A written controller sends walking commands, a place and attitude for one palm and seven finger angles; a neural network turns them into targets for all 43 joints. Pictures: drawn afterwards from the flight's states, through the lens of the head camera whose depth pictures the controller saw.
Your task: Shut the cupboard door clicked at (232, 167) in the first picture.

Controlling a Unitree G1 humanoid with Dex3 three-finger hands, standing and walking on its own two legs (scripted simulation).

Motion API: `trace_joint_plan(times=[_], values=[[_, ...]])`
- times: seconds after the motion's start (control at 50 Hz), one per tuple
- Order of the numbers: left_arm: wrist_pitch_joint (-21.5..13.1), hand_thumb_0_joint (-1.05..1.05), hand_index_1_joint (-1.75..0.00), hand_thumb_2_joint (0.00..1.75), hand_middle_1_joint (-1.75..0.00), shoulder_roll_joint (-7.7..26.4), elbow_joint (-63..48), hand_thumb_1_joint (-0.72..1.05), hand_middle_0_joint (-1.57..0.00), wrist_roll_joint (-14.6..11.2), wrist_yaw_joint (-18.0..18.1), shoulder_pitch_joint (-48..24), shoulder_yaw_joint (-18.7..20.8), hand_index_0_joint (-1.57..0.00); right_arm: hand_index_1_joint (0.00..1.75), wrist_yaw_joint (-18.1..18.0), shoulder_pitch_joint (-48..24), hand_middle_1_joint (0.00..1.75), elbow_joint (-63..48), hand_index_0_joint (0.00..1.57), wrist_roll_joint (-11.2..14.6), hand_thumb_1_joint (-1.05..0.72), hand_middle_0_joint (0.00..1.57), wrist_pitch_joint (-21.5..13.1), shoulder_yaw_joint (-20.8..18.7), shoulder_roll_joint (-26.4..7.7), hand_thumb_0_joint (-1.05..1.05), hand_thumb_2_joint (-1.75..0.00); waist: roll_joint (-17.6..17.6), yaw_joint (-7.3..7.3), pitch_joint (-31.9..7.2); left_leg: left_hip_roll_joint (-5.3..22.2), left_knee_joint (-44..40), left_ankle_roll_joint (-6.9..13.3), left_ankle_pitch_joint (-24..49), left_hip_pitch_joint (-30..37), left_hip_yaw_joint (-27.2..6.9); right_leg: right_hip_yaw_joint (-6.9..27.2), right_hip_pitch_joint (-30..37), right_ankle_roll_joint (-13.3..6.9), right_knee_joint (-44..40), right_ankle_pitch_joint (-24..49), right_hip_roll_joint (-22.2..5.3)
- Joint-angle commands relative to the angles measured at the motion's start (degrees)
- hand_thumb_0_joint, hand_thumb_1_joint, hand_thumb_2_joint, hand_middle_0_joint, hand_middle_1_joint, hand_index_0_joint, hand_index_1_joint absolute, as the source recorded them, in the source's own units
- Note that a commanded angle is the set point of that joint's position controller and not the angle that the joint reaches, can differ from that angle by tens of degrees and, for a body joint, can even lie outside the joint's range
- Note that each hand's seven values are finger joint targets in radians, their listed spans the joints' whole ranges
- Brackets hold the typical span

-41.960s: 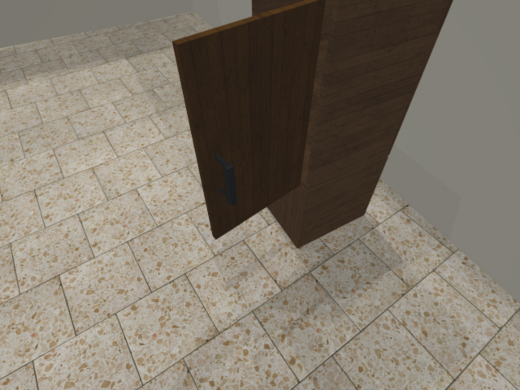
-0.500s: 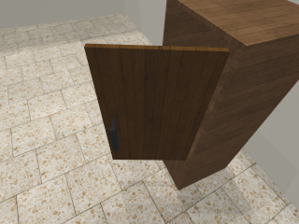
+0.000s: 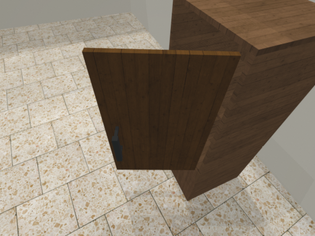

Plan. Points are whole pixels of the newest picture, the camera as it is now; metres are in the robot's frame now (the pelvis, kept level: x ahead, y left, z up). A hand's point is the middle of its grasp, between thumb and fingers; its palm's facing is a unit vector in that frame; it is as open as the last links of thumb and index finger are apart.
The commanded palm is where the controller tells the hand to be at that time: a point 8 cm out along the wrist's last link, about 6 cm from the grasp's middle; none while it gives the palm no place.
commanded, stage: raise the hand and make a fist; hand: left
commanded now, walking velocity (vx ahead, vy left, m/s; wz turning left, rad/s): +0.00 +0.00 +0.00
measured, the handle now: (118, 144) +0.41 +0.16 -0.09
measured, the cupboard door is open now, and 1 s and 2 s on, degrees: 66 66 66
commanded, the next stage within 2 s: bring the fist close to the handle in 1.90 s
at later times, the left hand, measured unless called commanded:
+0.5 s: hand out of the picture +0.12 +0.16 -0.08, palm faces +0.20 -0.98 -0.05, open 5.7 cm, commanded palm +0.11 +0.21 -0.07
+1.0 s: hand (99, 227) +0.16 +0.16 -0.08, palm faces +0.05 -1.00 -0.04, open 3.5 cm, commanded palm +0.13 +0.21 -0.07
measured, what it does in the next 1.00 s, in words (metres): lowers itself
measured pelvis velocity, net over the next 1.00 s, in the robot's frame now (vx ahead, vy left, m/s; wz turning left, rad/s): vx -0.03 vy -0.04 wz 0.09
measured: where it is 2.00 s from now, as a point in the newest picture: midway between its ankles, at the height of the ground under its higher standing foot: outside the picture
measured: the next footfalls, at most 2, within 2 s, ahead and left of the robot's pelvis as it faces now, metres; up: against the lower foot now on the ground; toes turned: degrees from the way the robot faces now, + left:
none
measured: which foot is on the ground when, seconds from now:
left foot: down 0.00-1.00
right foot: down 0.00-1.00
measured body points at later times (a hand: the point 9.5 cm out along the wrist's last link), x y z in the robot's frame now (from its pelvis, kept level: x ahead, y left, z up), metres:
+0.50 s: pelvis -0.03 -0.06 -0.12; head +0.03 -0.04 +0.33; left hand +0.10 +0.21 -0.08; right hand +0.25 -0.27 -0.14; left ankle -0.03 +0.05 -0.74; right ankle +0.04 -0.12 -0.74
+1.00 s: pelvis -0.03 -0.04 -0.12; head +0.05 -0.03 +0.32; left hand +0.15 +0.21 -0.07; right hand +0.16 -0.28 -0.20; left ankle -0.03 +0.05 -0.74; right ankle +0.04 -0.12 -0.74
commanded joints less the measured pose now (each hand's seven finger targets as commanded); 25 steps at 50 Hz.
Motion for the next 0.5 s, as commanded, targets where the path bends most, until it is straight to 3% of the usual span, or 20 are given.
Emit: trace_joint_plan(times=[0.0,0.02,0.04,0.06,0.08,0.1,0.12,0.14,0.16,0.18,0.2,0.22,0.24,0.26,0.32,0.36,0.38,0.4,0.42,0.48], values=[[-11.1,0.0,-0.32,0.9,-0.32,11.3,-79.2,0.9,-0.22,-5.8,4.3,-5.8,-0.4,-0.22,0.3,-4.9,2.3,0.3,-21.5,0.2,3.9,-0.9,0.2,-18.5,1.5,-14.6,0.0,-0.9,24.2,-2.7,-29.6,10.5,1.7,-9.6,35.7,19.8,-15.4,-2.8,-11.4,-3.3,20.7,-10.1,5.6],[-2.7,0.0,-0.34,0.9,-0.34,-0.5,-74.1,0.9,-0.24,-8.8,4.8,8.0,-4.0,-0.24,0.3,-3.5,-1.7,0.3,-22.6,0.2,1.7,-0.9,0.2,-20.3,0.5,-12.2,0.0,-0.9,22.2,-0.19,-20.2,9.1,-3.6,-11.9,32.5,6.7,-13.5,-2.2,-11.1,-3.8,19.4,-12.0,4.4],[-1.2,0.0,-0.36,0.9,-0.36,-3.4,-65.3,0.9,-0.25,-9.0,4.9,6.3,-7.7,-0.25,0.3,-2.1,0.4,0.3,-20.2,0.2,3.0,-0.9,0.2,-22.2,-0.2,-11.6,0.0,-0.9,9.7,-2.35,-6.0,8.3,-1.9,-9.8,25.0,-2.9,-12.6,-2.4,-14.5,-3.3,17.9,-9.4,3.2],[-3.4,0.0,-0.38,0.9,-0.38,-3.9,-65.2,0.9,-0.27,-9.7,4.2,0.6,-8.1,-0.27,0.3,-0.7,0.8,0.3,-22.2,0.2,2.6,-0.9,0.2,-22.8,-1.9,-14.2,0.0,-0.9,4.4,-4.36,1.1,7.2,2.2,-8.4,16.3,-8.9,-13.0,-3.3,-16.1,-3.3,12.8,-7.4,2.7],[-6.7,0.0,-0.4,0.9,-0.4,-1.0,-61.6,0.9,-0.29,-9.1,3.3,-0.3,-4.7,-0.29,0.3,-0.1,0.4,0.3,-24.7,0.2,1.6,-0.9,0.2,-23.2,-2.4,-14.9,0.0,-0.9,-1.6,-4.89,3.3,5.6,6.6,-7.9,6.9,-14.7,-13.4,-4.2,-17.7,-3.7,9.2,-6.2,2.6],[-10.5,0.0,-0.42,0.9,-0.42,0.2,-54.9,0.9,-0.31,-9.0,1.6,3.8,-1.3,-0.31,0.3,0.6,-0.5,0.3,-26.7,0.2,0.7,-0.9,0.2,-23.1,-2.7,-15.6,0.0,-0.9,-8.7,-4.18,3.4,4.0,10.9,-7.2,-0.7,-21.6,-13.1,-4.2,-20.9,-4.0,8.5,-8.7,2.3],[-15.0,0.0,-0.44,0.9,-0.44,1.9,-50.6,0.9,-0.33,-10.0,-1.1,10.9,2.4,-0.33,0.3,1.6,-1.7,0.3,-29.2,0.2,0.6,-0.9,0.2,-23.1,-3.1,-15.5,0.0,-0.9,-8.2,-1.41,0.1,2.4,14.5,-7.5,-1.7,-25.1,-11.8,-3.7,-21.6,-4.8,10.5,-10.9,1.9],[-20.0,0.0,-0.46,0.9,-0.46,1.5,-49.5,0.9,-0.35,-11.1,-4.5,15.8,4.4,-0.35,0.3,2.3,-2.8,0.3,-31.8,0.2,0.2,-0.9,0.2,-22.8,-3.4,-15.3,0.0,-0.9,-8.8,0.69,-4.8,1.8,18.2,-7.9,-0.9,-27.9,-10.7,-3.6,-23.0,-5.4,15.2,-10.8,2.0],[-25.4,0.0,-0.48,0.9,-0.48,3.5,-48.1,0.9,-0.36,-13.3,-8.2,19.2,8.1,-0.36,0.3,2.6,-4.1,0.3,-33.8,0.2,0.2,-0.9,0.2,-22.1,-4.2,-14.7,0.0,-0.9,-15.0,2.46,-6.8,1.0,22.2,-8.3,-5.0,-33.7,-9.1,-2.0,-24.5,-5.4,17.4,-16.2,1.7],[-31.1,0.0,-0.5,0.9,-0.5,1.7,-49.5,0.9,-0.38,-14.9,-12.6,18.7,6.1,-0.38,0.3,3.0,-5.9,0.3,-36.3,0.2,0.1,-0.9,0.2,-21.7,-4.3,-14.8,0.0,-0.9,-18.3,2.43,-6.4,0.2,26.1,-7.5,-9.2,-39.6,-7.7,0.9,-26.5,-5.3,18.7,-21.5,1.0],[-36.4,0.0,-0.52,0.9,-0.52,3.9,-50.0,0.9,-0.4,-15.5,-16.4,17.2,7.9,-0.4,0.3,3.3,-7.1,0.3,-38.3,0.2,0.2,-0.9,0.2,-21.3,-4.9,-15.1,0.0,-0.9,-17.9,2.36,-7.6,-0.4,30.4,-7.1,-11.9,-44.5,-6.8,4.6,-27.1,-5.4,20.5,-24.7,0.2],[-39.9,0.0,-0.54,0.9,-0.54,7.4,-48.5,0.9,-0.42,-15.5,-19.3,18.3,11.1,-0.42,0.3,3.8,-7.3,0.3,-39.8,0.2,0.4,-0.9,0.2,-20.3,-5.6,-15.4,0.0,-0.9,-12.7,3.06,-8.6,-0.4,33.8,-6.9,-12.3,-47.3,-6.5,7.8,-26.7,-6.1,22.4,-24.1,-0.7],[-41.0,0.0,-0.56,0.9,-0.56,9.9,-49.8,0.9,-0.44,-15.5,-20.6,18.6,13.4,-0.44,0.3,4.0,-8.6,0.3,-42.2,0.2,0.8,-0.9,0.2,-19.5,-5.6,-15.3,0.0,-0.9,-8.6,4.46,-11.0,-0.8,35.2,-6.0,-13.0,-50.4,-5.8,9.1,-26.6,-6.2,24.3,-25.0,-0.6],[-40.3,0.0,-0.58,0.9,-0.58,11.5,-52.4,0.9,-0.46,-15.3,-21.1,17.8,14.3,-0.46,0.3,4.0,-10.0,0.3,-44.3,0.2,1.2,-0.9,0.2,-18.7,-5.6,-15.3,0.0,-0.9,-5.3,5.36,-13.4,-0.9,36.0,-5.3,-13.4,-51.9,-5.2,10.3,-26.5,-6.0,25.3,-26.0,-0.4],[-36.5,0.0,-0.64,0.9,-0.64,13.5,-65.4,0.9,-0.51,-17.2,-19.9,8.7,14.9,-0.51,0.3,2.8,-11.1,0.3,-48.7,0.2,1.6,-0.9,0.2,-17.2,-5.1,-15.5,0.0,-0.9,3.8,4.59,-19.5,-0.2,36.2,-4.6,-13.0,-49.7,-6.7,9.5,-29.8,-6.0,28.6,-26.2,1.5],[-36.3,0.0,-0.68,0.9,-0.68,14.3,-74.2,0.9,-0.55,-18.2,-18.1,6.4,16.0,-0.55,0.3,1.9,-8.4,0.3,-48.4,0.2,1.6,-0.9,0.2,-16.7,-4.7,-14.3,0.0,-0.9,4.8,2.73,-23.6,0.7,39.1,-3.7,-10.2,-48.6,-7.1,10.3,-28.8,-5.1,28.2,-22.7,1.6],[-37.2,0.0,-0.7,0.9,-0.7,13.5,-79.4,0.9,-0.57,-18.3,-17.7,4.7,14.5,-0.57,0.3,1.4,-7.9,0.3,-48.5,0.2,1.5,-0.9,0.2,-16.8,-4.5,-14.2,0.0,-0.9,5.9,1.49,-25.4,1.1,40.2,-3.4,-8.2,-47.3,-7.7,9.8,-29.4,-4.8,29.0,-19.1,1.9],[-38.1,0.0,-0.72,0.9,-0.72,13.0,-82.5,0.9,-0.58,-18.2,-17.6,2.7,12.9,-0.58,0.3,0.9,-7.2,0.3,-47.8,0.2,1.3,-0.9,0.2,-16.9,-4.2,-14.0,0.0,-0.9,5.7,-0.14,-26.1,1.4,41.9,-3.2,-6.9,-46.8,-7.9,9.8,-30.0,-4.4,29.5,-15.9,1.9],[-38.9,0.0,-0.74,0.9,-0.74,12.3,-84.4,0.9,-0.6,-18.3,-18.2,-0.8,10.6,-0.6,0.3,0.4,-6.5,0.3,-47.1,0.2,1.0,-0.9,0.2,-17.0,-3.7,-14.3,0.0,-0.9,3.1,-2.45,-25.7,1.8,43.8,-3.0,-6.1,-47.8,-8.7,10.1,-31.0,-3.8,30.5,-13.1,2.2],[-38.4,0.0,-0.8,0.9,-0.8,11.8,-78.9,0.9,-0.66,-18.1,-21.8,1.1,8.8,-0.66,0.3,-0.6,-5.7,0.3,-43.9,0.2,1.0,-0.9,0.2,-17.3,-3.5,-14.8,0.0,-0.9,3.1,-3.83,-24.3,2.7,46.6,-3.0,-5.4,-50.0,-9.5,8.7,-33.1,-3.5,31.9,-9.8,2.4]])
